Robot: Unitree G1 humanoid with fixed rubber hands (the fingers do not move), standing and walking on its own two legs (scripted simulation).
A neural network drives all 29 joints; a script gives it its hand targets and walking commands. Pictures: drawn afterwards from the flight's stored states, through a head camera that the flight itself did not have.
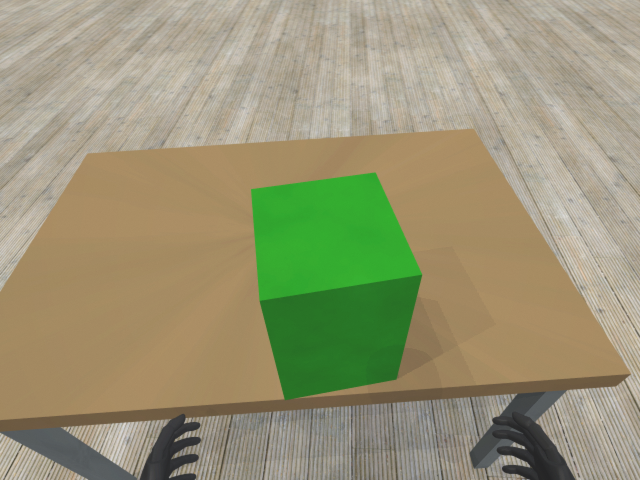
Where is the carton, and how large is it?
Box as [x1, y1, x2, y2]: [251, 172, 421, 399]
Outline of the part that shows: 375,172 251,189 259,300 285,399 396,379 421,273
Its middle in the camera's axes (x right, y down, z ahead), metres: +0.01 +0.08 +0.57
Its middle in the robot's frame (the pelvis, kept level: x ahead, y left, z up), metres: +0.38 +0.01 +0.01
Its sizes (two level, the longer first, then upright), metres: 0.188 0.176 0.262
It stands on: a table, 0.66 m high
